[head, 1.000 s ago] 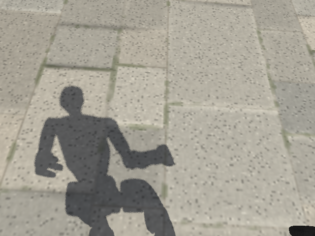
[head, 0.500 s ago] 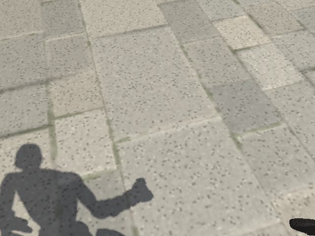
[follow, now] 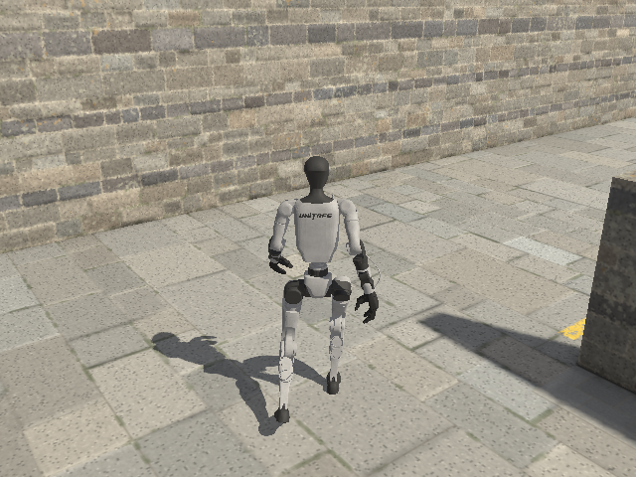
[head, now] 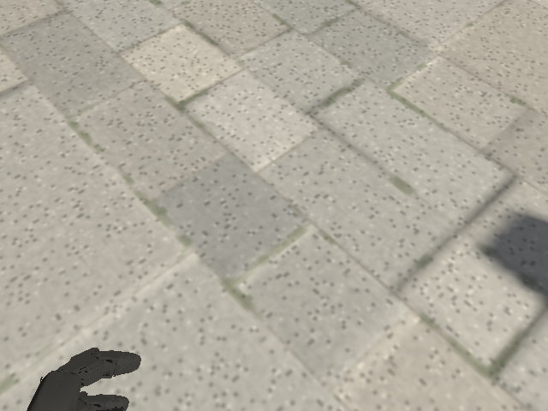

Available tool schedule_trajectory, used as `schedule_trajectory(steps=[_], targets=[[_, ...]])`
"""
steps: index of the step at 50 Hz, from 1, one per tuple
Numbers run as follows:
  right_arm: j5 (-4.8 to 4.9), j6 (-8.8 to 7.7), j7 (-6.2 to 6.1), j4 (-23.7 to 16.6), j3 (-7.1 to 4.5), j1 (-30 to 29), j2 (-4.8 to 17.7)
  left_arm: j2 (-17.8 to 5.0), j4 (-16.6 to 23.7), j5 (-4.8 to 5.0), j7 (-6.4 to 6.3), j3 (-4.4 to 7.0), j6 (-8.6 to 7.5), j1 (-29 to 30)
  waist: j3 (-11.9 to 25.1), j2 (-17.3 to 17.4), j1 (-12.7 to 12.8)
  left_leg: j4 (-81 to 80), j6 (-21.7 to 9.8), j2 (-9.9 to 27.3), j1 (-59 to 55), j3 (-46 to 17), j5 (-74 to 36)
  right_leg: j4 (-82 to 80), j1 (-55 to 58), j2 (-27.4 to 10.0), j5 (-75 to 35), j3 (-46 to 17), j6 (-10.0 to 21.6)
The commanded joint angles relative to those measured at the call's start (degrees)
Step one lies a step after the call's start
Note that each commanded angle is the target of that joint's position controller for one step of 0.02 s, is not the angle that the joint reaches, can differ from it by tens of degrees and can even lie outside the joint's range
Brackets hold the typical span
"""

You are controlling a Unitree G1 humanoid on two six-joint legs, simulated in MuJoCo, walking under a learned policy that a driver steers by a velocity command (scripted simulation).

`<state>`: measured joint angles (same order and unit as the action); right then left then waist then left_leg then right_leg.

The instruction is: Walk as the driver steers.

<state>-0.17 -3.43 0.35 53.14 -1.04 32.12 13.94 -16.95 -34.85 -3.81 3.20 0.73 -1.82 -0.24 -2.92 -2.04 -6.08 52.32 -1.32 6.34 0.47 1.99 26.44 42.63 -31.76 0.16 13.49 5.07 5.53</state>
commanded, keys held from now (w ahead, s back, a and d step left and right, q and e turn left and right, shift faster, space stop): w+q+shift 1.00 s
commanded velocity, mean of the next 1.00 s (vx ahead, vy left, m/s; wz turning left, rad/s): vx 0.99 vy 0.00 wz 0.81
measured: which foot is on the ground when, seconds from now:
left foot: up 0.00-0.38, down 0.40-0.82, up 0.84-1.00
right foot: down 0.00-0.40, up 0.42-0.80, down 0.82-1.00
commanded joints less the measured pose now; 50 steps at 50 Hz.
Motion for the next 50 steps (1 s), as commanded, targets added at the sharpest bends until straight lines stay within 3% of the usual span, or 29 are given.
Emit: schedule_trajectory(steps=[1, 2, 4, 5, 7, 10, 13, 16, 18, 19, 20, 21, 22, 23, 24, 25, 28, 31, 35, 37, 39, 40, 41, 42, 43, 44, 45, 47, 50], targets=[[1.85, -2.09, 0.18, -10.96, -2.66, -13.5, 10.03, -13.34, -5.64, -0.17, -2.62, 4.95, -1.23, -23.7, 11.73, 0.07, 14.03, 28.85, -5.12, -2.7, 42.16, -9.11, -10.66, -24.96, 42.9, -22.31, 16.92, -33.88, 1.01], [1.16, -1.73, 0.54, -9.34, -2.05, -11.55, 8.03, -9.87, -6.01, 0.08, -2.35, 4.17, -1.73, -19.91, 5.84, 1.05, 10.45, 24.99, -4.51, -0.04, 39.81, -7.35, -13.69, -26.46, 34.61, -19.67, 9.69, -26.52, 0.65], [-0.32, 0.54, 1.63, -5.89, -1.79, -5.89, 5.14, -5.54, -6.38, 1.32, -2.54, 2.88, -2.47, -16.15, 3.18, -3.78, 5.65, 22.16, -3.08, 1.9, 33.97, -6.38, -15.74, -29.74, 25.74, -15.34, 5.24, -14.96, -1.03], [-0.36, 1.47, 2.01, -5.09, -1.83, -6.25, 4.37, -3.26, -7.23, 1.77, -2.41, 2.36, -3.09, -16.69, 1.86, -3.18, 5.28, 22.19, -2.86, 2.38, 34.11, -6.17, -16.1, -31.2, 24.5, -14.23, 2.8, -11.96, -1.69], [-0.4, 2.75, 2.66, -6.27, -1.87, -11.0, 3.12, -2.59, -9.19, 2.81, -2.17, 2.36, -4.37, -17.61, -2.44, -2.61, 4.65, 21.6, -2.57, 2.58, 39.53, -5.08, -18.49, -34.54, 23.97, -13.01, -4.23, -5.36, -3.43], [0.1, 2.81, 3.29, -9.52, -1.19, -19.49, 2.02, -0.44, -10.94, 2.56, -1.97, 1.79, -5.47, -18.5, -6.09, -4.1, 4.55, 13.81, -3.27, 0.35, 41.5, -0.29, -26.76, -36.4, 22.6, -8.41, -22.22, 5.91, -5.42], [-0.12, 2.22, 4.22, -12.03, -0.37, -25.39, 2.56, -1.61, -12.44, 2.6, -3.16, 1.6, -5.36, -20.18, -6.8, -1.32, 4.33, 1.81, -5.39, -2.42, 40.45, 5.76, -30.61, -36.62, 27.5, -7.93, -39.35, 11.41, -5.77], [-0.07, 2.42, 4.57, -12.2, -0.26, -24.02, 4.62, -6.98, -12.46, 2.59, -5.25, 2.37, -4.88, -20.4, -2.07, -2.68, 1.18, -7.79, -8.02, -8.3, 28.2, 11.07, -31.66, -28.98, 33.39, -10.55, -71.11, 12.96, -6.85], [-0.06, 3.29, 3.78, -8.45, -1.89, -10.18, 9.27, -11.17, -10.8, 2.06, -6.48, 3.63, -3.32, -16.4, 5.84, -5.28, -6.78, -7.04, -9.92, -11.8, 13.17, 10.42, -25.26, -12.05, 34.5, -12.87, -84.95, 11.42, -6.83], [-0.33, 3.62, 2.98, -4.82, -3.47, 2.16, 12.31, -12.23, -9.3, 1.61, -6.53, 4.07, -2.33, -12.1, 10.05, -4.8, -12.84, -8.18, -12.32, -11.64, 1.42, 6.9, -21.32, 3.73, 29.71, -13.69, -82.87, 9.49, -6.0], [0.29, 3.41, 1.74, -2.23, -5.31, 10.39, 14.98, -11.61, -8.92, 1.97, -5.6, 4.35, -1.45, -9.09, 11.67, 1.52, -16.26, -15.22, -16.13, -9.79, -9.31, 1.21, -20.24, 29.42, 20.86, -8.41, -53.93, 9.5, -5.24], [1.37, 3.62, 0.67, -1.98, -5.79, 3.46, 15.41, -2.14, -7.34, 1.11, -3.66, 1.71, -2.07, -5.63, 1.95, 15.65, -9.75, -14.95, -16.83, -7.9, -7.61, -6.64, -22.0, 50.96, 1.85, 3.68, 9.48, 6.9, -4.59], [-0.54, 3.65, 0.77, -5.09, -6.12, -3.59, 20.19, 0.48, -1.0, 1.75, -3.58, 0.54, -3.33, -14.37, 8.88, 17.98, 1.77, -20.15, -27.21, 1.04, -17.18, -34.02, -24.5, 60.71, -15.39, 4.9, 16.37, -4.67, -6.89], [-0.94, 3.58, 0.37, -7.44, -6.32, -5.75, 18.38, -1.96, 0.44, 1.06, -3.4, -0.16, -5.11, -14.13, 12.67, 10.78, 1.11, -35.56, -28.95, 7.33, -17.83, -50.34, -1.04, 55.89, -19.62, 2.56, 13.71, -11.78, -5.68], [-1.32, 3.26, -0.1, -7.43, -5.5, -7.27, 13.79, -5.5, -0.38, 0.97, -3.24, 0.29, -5.9, -11.61, 4.14, 0.33, 2.79, -41.88, -25.35, 7.18, -8.01, -50.25, 7.36, 48.61, -19.26, -0.59, 9.29, -12.26, -5.44], [-1.16, 2.68, -0.14, -7.06, -4.95, -10.04, 12.1, -5.85, -0.72, 0.29, -3.35, 0.46, -5.52, -9.56, -0.12, -4.62, 5.59, -42.33, -22.24, 4.76, 0.71, -45.02, 5.1, 42.87, -15.56, -2.81, 7.26, -11.73, -5.88], [-0.3, -0.5, -0.52, -7.48, -4.15, -11.78, 11.62, -4.31, -0.25, -1.06, -3.36, -0.63, -1.83, -8.53, -4.11, -5.15, 9.24, -42.72, -20.12, -2.35, 18.93, -32.33, -8.72, 28.62, -5.46, -6.74, 6.81, -10.22, -9.43], [-0.17, -1.68, -0.28, -7.68, -4.79, -10.92, 12.67, -2.18, 3.92, 0.34, -2.29, -1.77, -1.43, 1.38, -4.98, -2.42, 5.73, -43.45, -17.59, -7.63, 23.99, -24.36, -21.37, 9.67, 0.6, -6.86, -5.79, -6.37, -10.55], [0.53, -1.47, 0.76, -6.74, -5.81, -6.82, 13.89, -1.24, 6.47, 2.34, -2.31, -2.2, -1.75, 6.63, -0.11, 3.43, 0.29, -39.35, -12.92, -7.86, 13.63, -23.75, -38.24, -6.64, 6.06, -2.18, -18.98, -4.22, -8.51], [0.28, -1.31, 0.4, -7.1, -6.18, -7.64, 14.48, -3.22, 6.52, 2.33, -2.76, -1.47, -2.2, 5.03, 1.91, 4.94, 1.26, -34.67, -10.77, -7.04, 9.0, -24.8, -44.81, -12.41, 10.91, -0.46, -17.14, -5.48, -7.58], [-0.36, -1.45, 0.33, -7.83, -6.83, -10.28, 17.55, -8.59, 3.44, 2.66, -3.93, 0.91, -2.71, -6.62, 9.93, 5.28, 7.7, -20.17, -8.06, -7.14, 6.24, -25.23, -56.67, -12.52, 24.59, 1.84, -8.47, -6.51, -6.39], [-0.57, -1.81, 0.55, -8.82, -6.94, -14.59, 18.33, -11.2, 0.31, 2.66, -4.78, 2.35, -2.99, -19.43, 15.29, 4.83, 15.68, -6.43, -6.9, -8.81, 11.8, -23.8, -54.05, -11.73, 37.84, -0.54, -4.78, -7.21, -5.59], [-0.69, -2.53, 0.44, -10.73, -5.08, -16.39, 11.3, -15.15, -2.18, 1.07, -5.98, 4.1, -3.27, -32.46, 22.27, -2.29, 19.77, 12.94, -6.84, -11.91, 21.26, -19.48, -30.73, -11.81, 51.16, -12.21, 15.07, -18.48, -4.23], [2.03, -2.41, 0.55, -14.59, -2.69, -11.13, 3.69, -18.51, -1.19, -0.85, -5.65, 4.55, -3.08, -27.59, 27.07, -21.47, 11.81, 26.7, -5.16, -17.07, 37.16, -13.19, 2.59, -25.76, 57.98, -27.35, 30.4, -51.63, -0.07], [0.85, -1.23, -0.05, -13.55, -2.29, -10.46, 7.82, -15.16, -0.26, -0.26, -5.05, 5.04, -2.48, -19.39, 21.2, -16.84, 9.37, 30.91, -5.81, -11.09, 44.48, -10.53, -3.39, -29.47, 51.22, -26.54, 41.08, -57.2, 2.71], [-0.6, -0.31, 0.27, -12.82, -2.81, -14.81, 10.55, -8.87, 0.63, 0.31, -4.79, 3.72, -2.1, -15.21, 13.86, -7.33, 9.75, 29.25, -5.44, -7.77, 45.11, -8.56, -8.3, -28.34, 43.76, -23.32, 36.73, -45.83, 2.22], [-1.23, 0.29, 1.04, -13.02, -2.95, -17.33, 10.62, -6.09, -0.85, 0.45, -4.53, 3.07, -1.99, -15.17, 8.43, -1.2, 9.38, 26.5, -4.92, -5.79, 43.77, -7.49, -10.36, -28.21, 36.61, -20.78, 24.55, -35.89, 1.42], [-2.27, 1.64, 2.93, -15.19, -2.32, -20.97, 7.97, -4.64, -5.11, 0.71, -4.45, 2.51, -2.7, -19.03, 3.88, -1.6, 8.35, 24.15, -4.29, -2.63, 43.14, -7.38, -10.66, -29.49, 30.12, -17.4, 11.5, -23.15, -0.34], [-2.08, 3.18, 4.12, -19.08, -0.91, -25.64, 5.22, -2.95, -8.82, 2.3, -3.12, 2.17, -4.46, -21.55, 1.09, -2.32, 6.79, 23.16, -4.06, -0.31, 46.79, -6.27, -14.25, -32.03, 27.87, -16.76, -2.57, -12.26, -1.71]])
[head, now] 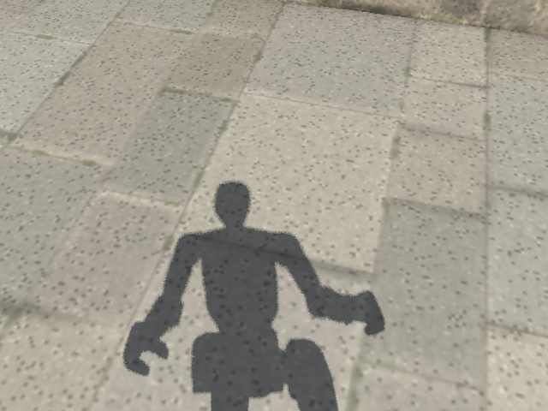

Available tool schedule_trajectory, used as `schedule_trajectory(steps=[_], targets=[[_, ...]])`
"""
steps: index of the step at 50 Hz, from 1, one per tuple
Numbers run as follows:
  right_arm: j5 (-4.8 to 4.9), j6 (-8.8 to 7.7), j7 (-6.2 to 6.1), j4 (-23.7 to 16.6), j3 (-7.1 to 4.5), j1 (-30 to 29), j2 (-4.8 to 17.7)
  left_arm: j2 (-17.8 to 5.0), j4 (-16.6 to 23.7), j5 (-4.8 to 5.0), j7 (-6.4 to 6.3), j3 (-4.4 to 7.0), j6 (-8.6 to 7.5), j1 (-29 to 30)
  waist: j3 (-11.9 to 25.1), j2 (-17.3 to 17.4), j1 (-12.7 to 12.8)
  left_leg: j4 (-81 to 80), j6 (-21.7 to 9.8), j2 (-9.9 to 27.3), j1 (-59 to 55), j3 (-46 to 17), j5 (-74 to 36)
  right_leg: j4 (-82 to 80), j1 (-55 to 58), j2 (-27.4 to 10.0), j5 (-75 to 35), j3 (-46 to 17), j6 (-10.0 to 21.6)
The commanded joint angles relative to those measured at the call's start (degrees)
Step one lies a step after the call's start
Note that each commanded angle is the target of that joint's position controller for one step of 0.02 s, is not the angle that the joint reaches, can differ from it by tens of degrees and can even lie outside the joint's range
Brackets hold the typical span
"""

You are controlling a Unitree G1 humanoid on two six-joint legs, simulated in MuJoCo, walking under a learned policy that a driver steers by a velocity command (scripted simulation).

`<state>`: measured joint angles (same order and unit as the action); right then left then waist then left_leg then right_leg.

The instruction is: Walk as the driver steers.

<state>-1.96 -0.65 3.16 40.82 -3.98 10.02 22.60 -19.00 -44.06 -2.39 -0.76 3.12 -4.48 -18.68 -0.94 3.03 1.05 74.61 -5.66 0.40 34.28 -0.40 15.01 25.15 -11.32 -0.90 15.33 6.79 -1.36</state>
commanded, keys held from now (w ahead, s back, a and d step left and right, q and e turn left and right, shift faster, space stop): w+q+shift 0.10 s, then e+shift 0.90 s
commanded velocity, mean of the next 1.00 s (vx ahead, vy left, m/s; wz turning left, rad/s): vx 0.33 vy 0.00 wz -0.34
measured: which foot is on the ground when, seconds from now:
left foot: up 0.00-0.22, down 0.24-0.70, up 0.72-1.00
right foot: down 0.00-0.22, up 0.24-0.68, down 0.70-1.00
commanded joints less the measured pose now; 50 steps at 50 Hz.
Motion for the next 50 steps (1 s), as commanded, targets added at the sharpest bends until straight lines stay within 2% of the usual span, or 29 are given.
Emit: schedule_trajectory(steps=[1, 3, 5, 7, 9, 10, 11, 12, 13, 14, 15, 16, 17, 18, 20, 23, 26, 31, 34, 35, 36, 37, 38, 39, 40, 41, 43, 45, 50], targets=[[-0.24, 0.51, 1.54, -8.04, 2.3, -5.32, -3.36, -1.11, 0.13, 0.93, 1.08, -0.21, -2.24, -2.54, -1.45, -7.23, -0.93, -0.76, 0.42, 5.63, 12.69, -3.14, -5.53, -15.66, 5.91, -15.01, -8.62, -9.96, 4.79], [0.2, 0.62, 1.91, -9.97, 2.7, -8.47, -2.96, -2.01, -0.31, 0.63, 1.14, -0.13, -3.0, -0.93, -3.6, -7.52, -2.31, -6.74, 0.53, 5.58, 11.44, -1.54, -11.3, -17.7, 3.41, -13.36, -15.31, -2.57, 4.12], [0.16, 0.66, 2.53, -10.8, 2.94, -13.11, -2.33, -2.46, -1.83, 0.66, 1.01, -0.06, -3.17, -3.09, -6.61, -4.56, -1.16, -15.75, -0.38, 3.79, 9.77, 3.67, -14.62, -19.44, 4.39, -10.45, -22.62, 3.93, 2.81], [-0.56, -0.56, 3.18, -11.42, 4.32, -16.69, -5.11, -3.07, -3.53, 0.5, 0.75, -0.31, -3.09, -6.53, -9.72, -3.25, -0.27, -29.12, -1.51, 0.64, 1.22, 7.16, -15.98, -19.69, 2.3, -10.31, -40.51, 6.06, 2.86], [-1.3, -1.66, 2.55, -8.19, 4.49, -11.73, -5.14, -7.2, -4.87, 1.03, 0.22, 0.13, -2.61, -8.81, -5.62, -6.39, -2.27, -35.11, -2.49, -5.79, -10.99, 9.3, -14.48, -13.4, 5.69, -11.15, -65.06, 5.55, 3.66], [-1.78, -2.07, 1.85, -5.65, 3.77, -5.08, -3.2, -9.47, -5.29, 1.56, -0.22, 0.38, -1.99, -8.58, -1.41, -8.23, -5.86, -37.75, -3.21, -7.89, -19.54, 8.13, -12.64, -4.32, 6.44, -11.81, -70.8, 5.05, 4.09], [-1.93, -2.46, 0.9, -2.14, 2.86, 4.2, -1.27, -10.07, -5.67, 2.1, -0.53, 0.14, -1.46, -8.12, 3.44, -9.8, -10.17, -41.25, -4.7, -7.06, -29.69, 4.46, -15.59, 7.17, 5.73, -12.16, -70.3, 4.17, 4.61], [3.32, -2.47, -0.93, -4.57, -0.5, 6.79, 4.41, -15.68, -4.11, 5.3, -1.03, 1.62, -1.72, -3.15, 7.37, -12.03, -16.42, -48.0, -6.04, 0.05, -40.91, -3.34, -27.34, 18.8, -0.02, -10.78, -64.3, 1.49, 3.27], [2.5, -2.31, -2.68, -1.7, -0.27, 9.32, 9.46, -6.41, -2.17, 2.09, -0.56, -0.56, -1.91, -5.8, 16.45, 3.53, -10.62, -37.64, -6.7, 14.78, -59.34, -15.64, -65.75, 43.68, -13.8, -1.21, 11.46, 0.6, 1.28], [-1.19, -2.88, -2.99, -3.68, 0.16, 10.2, 8.07, -3.47, -4.12, 4.66, 0.29, -1.66, -2.33, -16.69, 36.0, 7.53, -8.35, -35.94, -19.32, 29.89, -73.21, -33.86, -77.12, 61.84, -23.22, 3.38, 24.39, -17.95, 0.79], [-1.0, -2.59, -2.58, -3.38, -0.22, 9.64, 5.59, -8.59, -3.73, 5.76, 0.19, 0.11, -2.23, -11.14, 34.88, -1.2, -10.14, -41.81, -18.6, 25.38, -63.69, -27.19, -69.85, 60.42, -21.45, 0.67, 20.71, -20.14, 0.29], [0.67, -3.36, -2.2, -2.39, 0.23, 4.86, 3.49, -7.36, -1.64, 6.64, -0.13, 0.43, -1.7, -6.18, 21.97, -2.67, -7.1, -46.01, -16.06, 21.93, -54.1, -19.96, -60.0, 54.47, -25.32, -1.95, 17.09, -16.51, -0.53], [1.66, -4.21, -2.13, -1.65, 0.83, 1.29, 0.73, -4.97, -2.16, 5.98, -0.91, 0.33, -1.02, -4.28, 13.7, -6.53, -4.03, -49.47, -13.0, 18.83, -43.72, -15.65, -52.21, 50.31, -25.76, -4.26, 13.99, -13.78, -1.59], [1.8, -4.72, -2.12, -1.62, 1.31, -1.6, -1.56, -4.26, -3.05, 5.41, -1.37, 0.8, 0.21, -5.56, 9.64, -5.48, -1.54, -52.59, -11.99, 17.32, -35.9, -11.9, -49.47, 48.98, -22.92, -5.24, 11.41, -12.69, -2.45], [1.04, -4.91, -2.12, -1.58, 1.1, -5.01, -2.76, -1.18, -3.12, 4.9, -1.52, 1.13, 2.58, -8.53, 7.12, -2.06, 1.82, -57.4, -10.29, 15.87, -24.51, -4.9, -46.05, 47.99, -16.36, -6.13, 7.35, -11.24, -3.71], [0.39, -4.61, -3.38, -0.75, 0.86, -9.04, -2.92, 0.53, 0.16, 4.33, -1.84, 1.51, 4.26, -5.25, 3.42, 1.77, 3.45, -60.73, -9.01, 14.4, -17.49, 3.73, -42.6, 42.0, -18.28, -6.66, 1.55, -9.21, -4.68], [0.74, -3.3, -5.16, -0.25, 0.49, -9.81, -2.13, 1.0, 2.34, 3.44, -0.77, 1.26, 4.12, -1.31, 3.91, 1.75, 2.16, -59.55, -7.22, 11.78, -19.78, 10.31, -36.62, 29.16, -17.32, -6.33, -10.92, -6.63, -3.35], [2.66, -0.86, -5.69, 0.94, -0.75, -8.14, 1.08, -1.67, 6.86, 3.29, 2.47, 1.99, 5.06, 4.71, 3.48, 1.57, -0.06, -54.05, -5.36, 16.16, -28.43, 11.62, -33.13, 17.7, -17.62, -5.05, -10.94, -3.45, 0.39], [4.38, -0.05, -5.69, 0.78, -1.55, -9.21, 1.8, -4.08, 8.07, 3.29, 3.14, 3.41, 5.47, 1.61, 3.92, 1.61, 2.52, -43.38, -1.53, 16.76, -30.07, 12.91, -39.66, 11.6, -12.39, -1.39, -5.72, -0.18, 4.52], [4.59, 0.21, -5.52, 0.99, -1.55, -8.46, 1.01, -5.67, 6.82, 3.07, 2.63, 4.45, 5.12, -3.65, 5.77, -1.37, 4.96, -33.64, 0.96, 14.25, -27.72, 14.25, -38.84, 6.3, -4.83, 1.27, -10.55, -0.01, 7.0], [3.21, 0.13, -5.15, 0.31, -1.53, -6.49, 0.6, -11.77, 6.92, 2.86, 1.36, 6.4, 4.76, -6.68, 5.53, -12.49, 5.67, -18.38, 5.67, 8.36, -17.13, 14.55, -19.06, 2.16, 4.01, -3.92, -42.52, -12.42, 11.12], [0.41, -0.02, -4.43, -2.03, -0.52, -3.34, -3.22, -16.92, 8.78, 1.29, 0.9, 6.96, 4.49, -3.97, 11.17, -24.83, -0.58, 0.65, 10.25, -4.36, 2.93, 9.5, 24.33, 2.46, 17.42, -15.13, -55.02, -36.87, 23.25], [0.79, -0.4, -3.7, -1.71, -0.59, -4.94, -0.33, -14.0, 11.27, 0.58, 1.84, 6.14, 3.54, -2.57, 20.85, -15.6, 2.52, 5.59, 9.02, -4.56, 4.77, -5.48, 24.04, -3.06, 19.48, -18.04, -38.57, -45.08, 25.34], [2.57, -0.64, -3.47, -2.5, -0.99, -8.02, 0.58, -12.44, 12.26, 1.43, 2.1, 5.75, 2.89, 0.84, 16.88, -10.16, 1.78, 4.61, 7.46, -3.11, 6.62, -7.07, 19.3, -5.14, 16.11, -17.03, -28.1, -41.52, 22.96], [2.2, -0.61, -3.96, -2.16, -0.99, -9.49, -0.1, -10.17, 12.37, 3.3, 1.65, 5.3, 3.04, 3.79, 11.44, -4.32, 0.18, 0.39, 7.07, -1.4, 7.19, -7.04, 14.99, -6.01, 10.61, -14.05, -20.07, -37.25, 19.4], [1.48, -0.35, -4.59, -2.12, -1.17, -10.26, 0.24, -8.46, 13.06, 4.18, 0.86, 4.79, 3.63, 6.51, 8.17, -3.82, -1.05, -4.38, 7.07, -0.33, 6.32, -7.29, 11.73, -6.45, 5.17, -12.39, -16.73, -34.37, 17.43], [1.53, 0.09, -4.7, -1.91, -1.25, -10.2, -0.41, -7.27, 14.69, 3.47, -0.68, 4.56, 4.67, 8.67, 7.93, -6.36, -2.3, -12.27, 7.7, -1.25, 0.6, -7.02, 7.85, -6.46, 0.18, -7.87, -16.13, -30.47, 14.75], [1.96, -0.01, -4.7, -1.16, -0.77, -9.97, -2.42, -8.19, 15.07, 3.04, -1.61, 5.11, 5.3, 7.42, 9.38, -6.73, -1.76, -19.45, 9.04, -3.16, -0.92, -6.9, 6.35, -5.29, 1.21, -6.51, -19.4, -29.98, 14.03], [2.47, 0.16, -4.71, -0.47, -0.83, -10.07, -2.37, -9.0, 16.31, 3.24, -2.44, 5.63, 6.8, 8.04, 9.63, -10.35, -0.5, -29.35, 10.37, -4.8, -4.89, -8.19, 1.94, -4.64, -1.18, -4.57, -9.76, -33.45, 12.17]])
Over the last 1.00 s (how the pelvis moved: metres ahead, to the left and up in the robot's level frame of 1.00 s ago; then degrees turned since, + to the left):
0.89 0.17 0.03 51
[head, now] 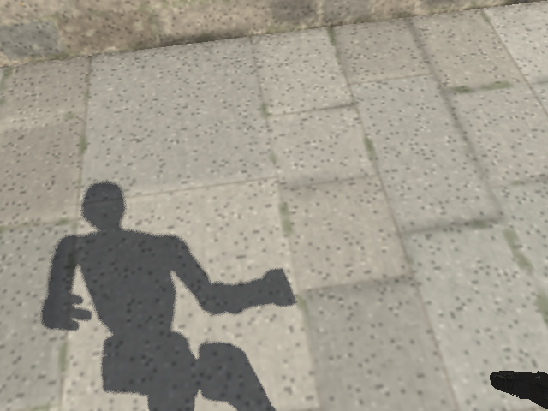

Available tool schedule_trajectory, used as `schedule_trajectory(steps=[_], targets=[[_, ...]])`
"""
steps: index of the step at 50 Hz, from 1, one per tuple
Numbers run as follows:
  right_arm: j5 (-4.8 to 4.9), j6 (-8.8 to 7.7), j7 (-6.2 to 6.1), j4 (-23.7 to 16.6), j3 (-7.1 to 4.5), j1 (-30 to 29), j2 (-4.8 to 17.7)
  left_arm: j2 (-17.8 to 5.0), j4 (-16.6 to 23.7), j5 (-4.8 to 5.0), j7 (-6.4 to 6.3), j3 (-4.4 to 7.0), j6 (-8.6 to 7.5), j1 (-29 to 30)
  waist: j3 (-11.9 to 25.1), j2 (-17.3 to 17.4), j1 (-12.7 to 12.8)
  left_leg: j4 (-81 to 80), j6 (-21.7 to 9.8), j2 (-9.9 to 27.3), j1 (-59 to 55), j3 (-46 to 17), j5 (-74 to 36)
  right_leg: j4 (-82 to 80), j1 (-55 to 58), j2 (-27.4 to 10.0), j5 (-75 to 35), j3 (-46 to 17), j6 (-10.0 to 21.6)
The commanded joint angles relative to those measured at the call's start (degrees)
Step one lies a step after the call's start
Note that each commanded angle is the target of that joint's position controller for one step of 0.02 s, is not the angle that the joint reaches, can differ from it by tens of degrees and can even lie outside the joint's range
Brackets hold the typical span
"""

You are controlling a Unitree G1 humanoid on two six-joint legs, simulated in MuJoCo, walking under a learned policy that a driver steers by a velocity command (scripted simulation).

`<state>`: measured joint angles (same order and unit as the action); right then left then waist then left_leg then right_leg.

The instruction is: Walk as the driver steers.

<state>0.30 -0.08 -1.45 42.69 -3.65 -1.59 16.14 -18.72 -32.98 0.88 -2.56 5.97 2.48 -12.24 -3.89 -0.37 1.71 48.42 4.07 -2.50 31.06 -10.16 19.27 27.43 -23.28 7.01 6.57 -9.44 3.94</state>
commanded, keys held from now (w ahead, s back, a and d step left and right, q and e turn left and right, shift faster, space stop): e+shift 0.34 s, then w+e+shift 0.32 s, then e+shift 0.34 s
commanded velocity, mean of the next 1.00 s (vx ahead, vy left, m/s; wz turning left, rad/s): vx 0.28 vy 0.00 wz -0.99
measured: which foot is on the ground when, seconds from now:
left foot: up 0.00-0.14, down 0.16-0.70, up 0.72-1.00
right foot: down 0.00-0.16, up 0.18-0.68, down 0.70-1.00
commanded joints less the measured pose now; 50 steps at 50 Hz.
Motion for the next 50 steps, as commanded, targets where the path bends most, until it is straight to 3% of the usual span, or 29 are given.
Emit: schedule_trajectory(steps=[1, 5, 7, 8, 9, 10, 11, 12, 13, 14, 17, 20, 23, 28, 29, 30, 32, 33, 34, 35, 36, 37, 38, 39, 40, 42, 44, 47, 50], targets=[[0.25, -0.53, 0.01, -2.35, -1.31, 1.48, 4.37, -9.18, 5.47, -0.11, -0.55, 2.78, 0.08, 1.86, 12.09, -7.94, -0.86, -4.69, 0.55, -2.03, -2.46, 1.38, -2.6, -6.9, 10.3, -12.1, 0.82, -18.2, 6.53], [0.39, -1.85, 0.74, -2.35, -2.08, 2.63, 5.88, -9.09, 6.56, -0.04, 0.06, 2.75, 0.62, 3.25, 11.18, -10.56, -0.26, -13.22, -0.96, -2.12, -7.06, 0.85, -1.96, -4.85, 10.39, -11.2, 1.04, -22.94, 5.68], [0.46, -2.42, 1.12, -1.29, -2.86, 6.6, 6.96, -8.82, 7.33, 0.5, 0.29, 2.54, 0.87, 5.43, 11.02, -10.35, -2.3, -23.51, -2.23, -1.11, -14.43, 1.83, -7.28, -2.19, 7.93, -9.06, 2.06, -23.59, 3.95], [0.14, -2.37, 1.0, -0.75, -3.59, 8.65, 8.73, -7.3, 7.52, 0.65, 0.46, 1.99, 0.98, 4.85, 11.76, -7.05, -2.49, -28.72, -3.98, 3.84, -21.2, -0.41, -11.27, 2.26, 3.88, -6.12, 9.87, -21.22, 1.92], [-0.89, -1.64, 0.56, -1.73, -4.27, 7.34, 13.0, -3.95, 7.57, 0.48, 0.81, 0.95, 1.03, 0.97, 12.53, 6.75, 0.78, -30.94, -10.18, 16.51, -27.68, -12.91, -13.17, 14.15, -4.97, 0.88, 26.52, -11.32, -0.98], [-3.04, -1.46, 0.51, -2.26, -4.17, 6.47, 12.63, -7.0, 8.57, 0.38, 1.29, 1.72, 0.18, 0.66, 9.85, 17.25, 1.56, -33.94, -17.6, 23.69, -23.55, -23.62, -16.46, 28.62, -12.16, 2.74, 29.46, -3.56, -3.88], [-2.79, -1.6, 0.05, -4.19, -3.47, 3.44, 9.44, -11.32, 7.31, 0.04, 1.74, 2.82, -0.24, -0.07, 8.35, 13.85, 1.91, -33.22, -18.73, 24.32, -22.15, -20.37, -16.26, 36.74, -13.67, -2.07, 25.43, -1.92, -5.77], [-1.91, -1.26, -0.62, -5.21, -2.8, 1.25, 6.76, -12.12, 5.59, 0.33, 1.88, 3.21, -0.02, -0.49, 7.01, 9.81, 1.64, -31.92, -16.23, 20.03, -20.95, -12.73, -13.6, 39.54, -13.32, -3.6, 21.03, -0.69, -6.59], [-1.12, -0.8, -1.28, -5.71, -2.48, 0.79, 6.07, -10.72, 4.46, 0.18, 1.7, 2.94, 0.49, -1.03, 6.41, 7.11, 1.32, -30.89, -14.16, 16.65, -21.46, -7.76, -12.22, 42.99, -14.06, -4.23, 17.7, 0.51, -7.32], [-0.72, -0.47, -1.82, -5.74, -2.28, 1.38, 6.25, -9.05, 4.51, 0.21, 1.91, 2.32, 0.8, -1.32, 5.49, 6.31, 0.57, -30.86, -14.13, 15.93, -21.7, -4.77, -14.43, 45.98, -15.61, -4.92, 15.89, 1.88, -7.96], [-1.51, 0.26, -2.41, -5.06, -2.45, 6.22, 7.8, -5.99, 6.72, 1.15, 2.22, 0.77, 0.7, 3.35, 5.09, 7.44, -2.82, -31.69, -15.54, 15.68, -26.07, 1.76, -20.34, 41.49, -18.57, -8.5, 13.17, 7.12, -9.38], [-0.44, -0.38, -1.78, -4.27, -3.67, 13.18, 11.1, -6.14, 8.07, 1.14, 2.75, 0.33, 0.12, 5.65, 8.91, 10.61, -6.53, -36.67, -15.49, 19.82, -33.57, -0.79, 2.62, 36.93, -21.58, -11.84, 13.49, 8.74, -9.35], [0.1, -1.86, -1.17, -4.52, -4.32, 13.82, 12.64, -5.95, 8.14, 0.87, 3.44, 0.12, -0.76, 6.5, 7.25, 9.95, -6.54, -39.88, -13.85, 22.23, -33.36, 0.22, 13.57, 33.28, -21.42, -13.7, 13.48, 9.61, -7.7], [0.2, -3.27, 0.13, -4.14, -4.89, 13.19, 13.57, -3.47, 7.22, 0.81, 4.19, -0.74, -1.38, 6.62, 3.5, 8.4, -5.14, -41.48, -11.69, 23.01, -29.46, 8.84, 13.42, 25.04, -14.81, -15.12, 14.0, 11.88, -4.92], [-3.51, -3.03, 1.79, -3.64, -4.02, 15.77, 12.15, -3.97, 7.66, -4.62, 7.16, -1.11, 0.58, 8.75, 4.31, 8.11, -5.49, -40.67, -9.08, 22.66, -27.42, 14.82, 15.77, 19.65, -9.33, -12.6, 14.83, 14.69, -3.68], [-3.45, -2.59, 2.44, -3.57, -4.13, 15.18, 12.24, -4.01, 7.62, -4.19, 8.48, -0.91, 1.04, 9.74, 3.47, 10.43, -5.68, -40.17, -7.65, 21.48, -24.45, 17.54, 16.35, 16.74, -4.88, -11.53, 15.73, 17.09, -2.72], [-2.78, -1.61, 2.78, -3.71, -4.06, 14.89, 12.99, -4.16, 6.77, -3.22, 8.93, -0.98, 0.95, 8.57, 2.11, 10.83, -4.24, -37.22, -6.91, 22.32, -21.62, 19.78, 16.39, 13.08, 1.26, -9.65, 16.35, 20.36, -0.63], [-2.22, -1.13, 2.94, -3.91, -4.02, 13.61, 13.12, -3.7, 5.01, -3.14, 8.49, -1.05, 0.65, 4.63, 1.87, 8.7, -1.32, -32.04, -6.56, 21.92, -18.63, 22.14, 14.78, 9.84, 7.17, -8.21, 14.12, 21.79, 0.42], [-2.07, -0.83, 3.24, -3.82, -3.64, 14.63, 12.18, -5.12, 0.75, -3.54, 7.22, -0.07, 0.09, -4.83, 4.81, 1.78, 3.09, -15.93, -6.01, 18.86, -15.41, 26.53, 1.91, 6.56, 17.52, -4.31, 16.76, 21.26, 1.38], [-2.24, -0.85, 3.69, -5.39, -2.47, 12.6, 9.32, -9.53, -3.98, -3.64, 5.41, 1.54, -0.53, -18.55, 7.06, -12.47, 9.77, 10.92, -4.5, 14.57, -2.61, 28.67, -0.94, -0.41, 29.52, -8.15, 25.15, 8.83, 3.72], [-0.17, -3.29, 2.09, -12.25, -0.86, 6.33, 2.48, -20.14, -1.17, 3.01, 4.4, 3.44, -2.73, -18.45, 3.05, -28.12, 5.01, 30.56, -0.91, 2.96, 26.13, 18.03, 17.18, -9.31, 36.41, -22.35, 18.07, -28.55, 15.55], [2.07, -6.03, 1.72, -14.38, -1.38, 1.22, 8.98, -16.57, 0.25, 2.94, 5.23, 2.4, -5.06, -17.72, 5.75, -14.25, 8.09, 34.26, -1.9, 3.04, 33.34, 7.48, 13.77, -16.4, 37.86, -28.08, 19.4, -38.1, 19.75], [2.71, -7.58, 1.94, -14.25, -1.72, 0.4, 10.14, -13.83, 0.19, 1.39, 4.98, 1.44, -6.2, -15.57, 3.56, -11.15, 5.54, 31.5, -3.08, 5.07, 33.16, 6.05, 9.96, -14.93, 36.2, -28.38, 11.46, -33.16, 18.72], [1.0, -8.16, 2.01, -12.86, -1.84, 2.63, 10.68, -11.97, 1.02, 0.73, 4.62, 0.93, -6.1, -11.49, 1.95, -7.52, 2.41, 26.76, -3.21, 6.71, 29.15, 5.89, 5.86, -12.21, 31.09, -25.61, 2.13, -25.23, 16.38], [-0.92, -7.96, 2.05, -10.82, -2.37, 5.04, 11.74, -10.82, 2.29, 0.49, 3.9, 0.46, -5.34, -5.97, 1.15, -6.28, -0.77, 21.4, -2.49, 8.01, 23.39, 6.01, 1.77, -10.51, 24.85, -22.12, -6.29, -17.01, 13.71], [-1.7, -6.52, 2.54, -8.63, -2.77, 7.07, 11.77, -10.47, 4.07, -0.82, 2.0, 0.04, -4.63, -0.12, 1.98, -5.81, -3.65, 15.04, -0.8, 6.68, 13.6, 7.99, -5.4, -9.6, 16.05, -17.39, -21.83, -8.87, 10.75], [-2.02, -5.56, 2.36, -8.78, -1.56, 4.49, 8.32, -11.64, 3.25, -0.52, 0.43, 0.57, -4.06, 0.23, 2.78, -2.86, -3.78, 5.63, 0.42, 2.52, 6.68, 10.93, -11.86, -7.77, 9.79, -13.08, -30.02, -3.81, 8.5], [-1.34, -5.47, 2.8, -10.35, 0.26, -1.87, 3.81, -11.47, 0.93, 1.29, -1.01, 1.05, -2.44, -3.98, 5.72, -4.01, -0.59, -12.55, -0.21, -3.6, -3.52, 13.02, -22.29, -4.82, 6.7, -9.2, -28.14, -2.84, 3.69], [0.15, -5.29, 3.35, -11.15, -0.96, -2.81, 7.05, -10.88, -0.58, 1.72, -1.44, 1.28, -1.59, -5.01, 7.43, -7.22, -0.87, -20.54, -1.52, -3.48, -7.92, 7.78, -23.8, -2.44, 11.42, -10.5, -22.64, -10.58, 0.97]])
Over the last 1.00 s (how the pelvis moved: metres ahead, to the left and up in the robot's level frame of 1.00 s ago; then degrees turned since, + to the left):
0.50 -0.02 0.00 -24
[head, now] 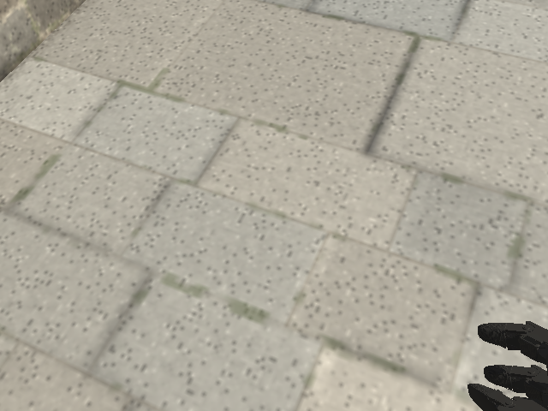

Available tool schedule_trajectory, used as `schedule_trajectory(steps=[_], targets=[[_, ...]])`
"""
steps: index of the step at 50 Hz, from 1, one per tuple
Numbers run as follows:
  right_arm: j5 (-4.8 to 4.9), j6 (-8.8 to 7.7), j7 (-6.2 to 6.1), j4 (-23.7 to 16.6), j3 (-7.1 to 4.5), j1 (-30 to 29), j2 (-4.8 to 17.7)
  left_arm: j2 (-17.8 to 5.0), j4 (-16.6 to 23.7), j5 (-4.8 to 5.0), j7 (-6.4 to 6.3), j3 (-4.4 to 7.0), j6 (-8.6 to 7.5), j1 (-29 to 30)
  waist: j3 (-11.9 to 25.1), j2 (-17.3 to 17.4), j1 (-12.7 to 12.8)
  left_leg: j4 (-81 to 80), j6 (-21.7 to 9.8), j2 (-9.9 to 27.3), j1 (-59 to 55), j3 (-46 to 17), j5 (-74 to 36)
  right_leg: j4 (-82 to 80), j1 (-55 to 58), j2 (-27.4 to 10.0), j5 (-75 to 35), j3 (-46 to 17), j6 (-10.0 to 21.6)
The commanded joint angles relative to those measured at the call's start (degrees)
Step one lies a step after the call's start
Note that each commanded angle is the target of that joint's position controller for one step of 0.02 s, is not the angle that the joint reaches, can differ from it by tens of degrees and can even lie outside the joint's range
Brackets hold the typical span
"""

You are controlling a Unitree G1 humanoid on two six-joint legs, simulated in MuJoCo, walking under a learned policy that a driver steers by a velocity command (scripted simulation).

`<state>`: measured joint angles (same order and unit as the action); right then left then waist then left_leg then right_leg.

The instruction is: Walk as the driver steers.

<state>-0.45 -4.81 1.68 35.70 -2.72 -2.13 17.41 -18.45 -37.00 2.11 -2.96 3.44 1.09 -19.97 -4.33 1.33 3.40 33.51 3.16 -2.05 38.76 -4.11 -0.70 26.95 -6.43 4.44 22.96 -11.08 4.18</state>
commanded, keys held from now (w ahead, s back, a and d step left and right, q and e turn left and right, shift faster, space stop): e+shift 0.08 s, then w+e+shift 0.88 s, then w+q+shift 0.04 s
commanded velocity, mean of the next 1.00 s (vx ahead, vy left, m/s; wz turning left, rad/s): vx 0.73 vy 0.00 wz -0.99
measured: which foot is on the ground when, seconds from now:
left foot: up 0.00-0.06, down 0.08-0.66, up 0.68-1.00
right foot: down 0.00-0.08, up 0.10-0.62, down 0.64-1.00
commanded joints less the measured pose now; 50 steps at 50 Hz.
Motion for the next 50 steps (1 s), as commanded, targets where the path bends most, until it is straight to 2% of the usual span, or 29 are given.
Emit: schedule_trajectory(steps=[1, 3, 4, 5, 6, 7, 8, 9, 11, 13, 14, 16, 19, 23, 29, 30, 31, 32, 33, 34, 35, 36, 37, 38, 39, 41, 45, 48, 50], targets=[[0.91, -0.6, 0.1, -3.64, -2.48, -0.49, 7.23, -10.56, 3.73, 0.34, -1.09, 3.77, -0.26, 4.09, 8.43, -9.4, -3.53, -6.96, -1.24, -3.07, -17.1, 0.32, -3.41, 0.13, -3.65, -8.14, -38.79, -10.86, 0.22], [-0.14, -0.83, -0.84, -1.63, -3.53, 7.94, 9.38, -9.24, 4.9, 0.11, -0.59, 3.44, -0.63, 7.21, 13.35, -9.79, -7.33, -11.15, -3.1, -1.14, -27.53, 0.5, -7.91, 10.36, -1.41, -4.82, -41.38, -11.07, -1.94], [-1.55, -0.81, -1.38, -1.08, -3.58, 14.36, 10.48, -5.49, 6.11, -0.55, 0.06, 2.18, -0.81, 7.15, 21.13, -6.03, -9.4, -8.37, -6.89, 6.68, -42.22, -4.8, -16.18, 23.27, -5.65, -1.46, -29.41, -9.4, -3.94], [-1.8, 0.03, -1.8, -1.57, -3.12, 15.21, 11.09, 1.19, 5.29, -3.1, 0.82, 0.34, -0.72, -4.49, 27.9, 8.94, -3.12, -2.32, -12.46, 21.03, -58.4, -19.08, -33.83, 38.28, -19.46, 4.49, 21.83, -4.71, -5.28], [-0.52, 0.86, -1.39, -0.69, -3.72, 16.66, 11.4, -4.9, 4.13, -0.5, 1.94, 1.21, -0.99, -14.58, 33.36, 17.47, -0.5, -8.42, -20.25, 29.93, -62.73, -39.22, 0.12, 50.49, -28.88, 0.02, 18.09, -3.1, -5.92], [0.39, 1.18, -2.07, -2.21, -3.44, 14.24, 7.96, -9.1, 3.44, 0.89, 2.21, 2.31, -0.84, -8.12, 25.19, 11.17, -3.2, -15.99, -18.26, 25.37, -55.25, -37.64, 36.49, 53.05, -34.38, -4.3, 7.14, -0.54, -6.7], [1.19, 1.57, -2.78, -2.93, -3.06, 10.96, 6.71, -12.05, 5.17, 0.54, 2.11, 3.1, -0.44, -1.13, 17.09, 8.82, -4.35, -18.95, -13.96, 21.5, -45.67, -29.55, 41.56, 51.72, -35.4, -4.84, 2.22, 4.43, -6.63], [0.98, 1.8, -3.24, -3.0, -2.84, 9.23, 6.75, -12.46, 5.2, -0.36, 1.9, 3.41, 0.09, 0.62, 13.82, 5.63, -3.48, -20.41, -11.27, 19.11, -37.68, -22.99, 38.72, 50.73, -32.26, -6.68, 0.13, 6.41, -6.01], [0.52, 0.99, -3.68, -1.41, -3.35, 9.65, 7.58, -9.0, 5.94, -1.01, 2.2, 2.64, 0.07, 1.96, 8.32, 5.03, -2.94, -23.64, -10.39, 16.16, -28.15, -14.48, 36.45, 46.73, -28.58, -9.57, -1.1, 7.53, -3.89], [1.05, -0.11, -3.47, 0.38, -3.63, 11.43, 7.22, -5.58, 6.6, -0.79, 2.29, 1.59, -0.38, 3.57, 6.63, 5.37, -3.8, -25.53, -11.27, 16.97, -28.3, -10.98, 35.99, 45.05, -30.96, -11.5, -0.99, 8.16, -2.87], [-2.55, 0.48, -2.5, 2.31, -3.05, 16.21, 8.26, -4.91, 8.11, -7.25, 5.52, 0.53, 0.95, 8.33, 6.33, -1.65, -4.54, -26.4, -11.57, 19.64, -24.15, -8.97, 35.79, 43.48, -30.24, -9.56, -4.15, 8.78, -1.99], [-2.04, 0.56, -1.59, 2.73, -3.7, 15.73, 9.84, -4.35, 8.28, -5.57, 7.65, 0.58, 1.59, 8.25, 6.43, 3.41, -3.3, -27.26, -10.56, 20.46, -25.64, -4.81, 36.95, 41.89, -33.08, -9.78, -7.59, 8.36, -1.95], [-1.4, 0.39, -1.22, 2.93, -3.62, 15.72, 10.48, -5.73, 8.1, -4.26, 8.1, 0.79, 2.08, 9.61, 5.14, 5.16, -2.63, -28.27, -9.53, 22.32, -26.56, 0.3, 37.22, 39.76, -35.77, -10.52, -11.64, 8.7, -3.23], [-1.71, 0.24, -1.4, 3.94, -3.96, 18.38, 12.14, -5.02, 9.08, -3.87, 8.71, 0.16, 1.97, 15.01, 1.81, 4.79, -4.07, -29.03, -8.04, 23.59, -30.32, 7.88, 35.93, 30.93, -36.31, -11.36, -12.56, 11.13, -2.77], [-2.16, 2.14, -1.41, 6.13, -4.27, 21.78, 13.58, -5.24, 9.54, -3.74, 9.21, -0.27, 1.1, 21.13, -2.59, 4.72, -6.2, -26.02, -6.59, 23.09, -38.34, 18.52, 28.99, 17.85, -30.43, -9.59, -3.13, 19.34, 2.34], [-2.07, 2.52, -1.18, 6.42, -4.25, 21.85, 14.03, -5.61, 8.59, -3.72, 8.61, -0.08, 0.93, 18.84, -1.55, 4.75, -4.84, -21.2, -6.58, 22.93, -39.22, 20.43, 15.75, 16.41, -26.16, -6.97, -0.57, 21.62, 3.56], [-1.59, 2.96, -0.87, 6.64, -4.31, 21.52, 14.63, -6.33, 5.92, -3.41, 7.51, 0.57, 0.5, 11.55, 2.13, 3.44, -0.96, -9.29, -6.52, 22.04, -38.62, 23.36, -5.81, 14.98, -17.11, -2.67, 1.31, 23.84, 4.79], [-0.88, 3.53, -0.42, 6.32, -3.98, 20.55, 14.54, -7.26, 0.69, -3.12, 6.03, 1.84, -0.33, -2.97, 9.54, -1.27, 6.51, 11.53, -5.93, 19.59, -33.17, 26.1, -22.9, 11.31, 0.01, 2.74, -0.82, 23.94, 6.3], [-1.93, 3.41, 0.02, 3.91, -2.26, 17.99, 9.77, -12.73, -2.87, -3.13, 4.91, 3.58, -0.67, -13.47, 11.07, -11.64, 10.13, 33.72, -3.89, 15.96, -14.97, 24.52, -4.41, 4.36, 13.41, -4.18, 10.03, 8.31, 7.97], [-2.43, 2.06, 0.56, -3.47, -0.88, 11.58, 3.9, -20.23, -1.3, -1.83, 4.22, 4.82, -0.23, -8.2, 9.81, -26.4, 5.2, 48.21, 0.08, 3.89, 11.68, 14.65, 31.48, -11.5, 20.55, -13.9, 24.27, -26.77, 13.79], [-3.83, 1.2, 0.41, -5.96, -1.0, 5.27, 7.71, -19.03, 0.41, -2.23, 4.02, 4.75, -0.76, -7.66, 8.96, -14.14, 6.92, 51.71, 0.16, 5.4, 19.65, 4.7, 29.48, -15.06, 22.61, -18.0, 13.02, -32.73, 14.62], [-3.26, 0.48, 0.34, -5.46, -0.69, 5.89, 7.77, -17.19, -1.22, -3.23, 3.53, 4.32, -1.3, -8.61, 6.83, -8.91, 4.99, 49.93, -0.58, 7.28, 19.88, 3.82, 25.8, -12.11, 21.17, -19.08, 3.59, -28.43, 14.73], [-3.03, 0.1, 0.11, -3.33, -0.3, 9.51, 7.5, -14.86, -1.67, -3.66, 3.2, 3.87, -1.78, -7.46, 3.97, -4.1, 1.71, 44.11, -1.0, 9.87, 14.93, 3.29, 21.76, -11.07, 13.82, -17.29, -1.74, -22.07, 13.32], [-3.41, 0.46, 0.17, -2.72, -0.21, 10.62, 7.56, -13.29, -1.37, -3.54, 3.02, 3.27, -2.35, -4.13, 3.18, -2.67, -0.73, 39.89, -0.9, 10.99, 9.81, 2.86, 20.95, -11.0, 7.63, -14.31, -3.82, -17.15, 12.26], [-3.8, 1.28, 0.41, -1.88, -0.05, 12.25, 7.43, -11.84, -0.8, -3.23, 2.96, 2.61, -2.94, -1.39, 2.91, -3.76, -2.5, 37.23, -0.53, 11.31, 6.08, 2.88, 19.61, -12.28, 3.59, -12.05, -5.13, -14.3, 11.92], [-3.6, 2.96, 0.78, -2.28, 0.18, 10.43, 6.91, -9.99, -1.51, -2.66, 3.27, 1.88, -4.16, -1.73, 1.65, -3.75, -3.23, 32.28, 0.47, 10.42, 3.58, 4.22, 18.73, -14.89, -0.9, -9.6, -9.47, -11.79, 12.88], [-2.0, 2.69, 1.18, -5.87, 1.8, -0.52, 4.22, -10.92, -3.1, -2.74, 3.48, 2.68, -5.32, -2.37, -2.0, -2.63, -1.74, 12.39, 1.39, 6.61, -1.36, 6.21, 8.22, -16.99, -5.24, -6.12, -22.52, -8.24, 12.38], [-0.71, 2.19, 0.79, -6.59, 1.78, -1.7, 5.03, -12.46, -4.71, -1.7, 3.38, 3.36, -5.88, -2.33, 0.47, -5.25, -1.21, 2.18, -0.83, 4.22, -12.78, 5.35, -1.03, -17.25, -3.41, -9.0, -35.05, -10.16, 9.97], [-1.07, 1.96, -0.15, -2.86, 0.56, 8.1, 7.52, -13.04, -6.61, -1.69, 3.23, 3.21, -6.45, -2.32, 6.77, -4.94, -4.71, 1.21, -3.59, 1.1, -24.16, 7.39, 0.06, -10.51, 3.29, -9.45, -55.35, -7.23, 7.28]])
Over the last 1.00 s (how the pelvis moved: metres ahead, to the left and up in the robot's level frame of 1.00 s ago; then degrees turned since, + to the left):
0.16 -0.17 0.00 -59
